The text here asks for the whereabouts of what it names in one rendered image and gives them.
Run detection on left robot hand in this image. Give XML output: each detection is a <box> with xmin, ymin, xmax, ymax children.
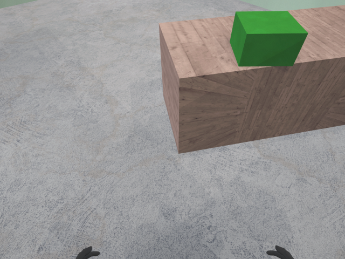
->
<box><xmin>76</xmin><ymin>246</ymin><xmax>100</xmax><ymax>259</ymax></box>

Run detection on pedestal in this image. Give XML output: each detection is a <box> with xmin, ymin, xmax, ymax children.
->
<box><xmin>159</xmin><ymin>5</ymin><xmax>345</xmax><ymax>154</ymax></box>

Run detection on right robot hand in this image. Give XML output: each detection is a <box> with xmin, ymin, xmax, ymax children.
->
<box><xmin>266</xmin><ymin>246</ymin><xmax>294</xmax><ymax>259</ymax></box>

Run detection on carton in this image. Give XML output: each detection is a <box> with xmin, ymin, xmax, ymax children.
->
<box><xmin>230</xmin><ymin>11</ymin><xmax>308</xmax><ymax>66</ymax></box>

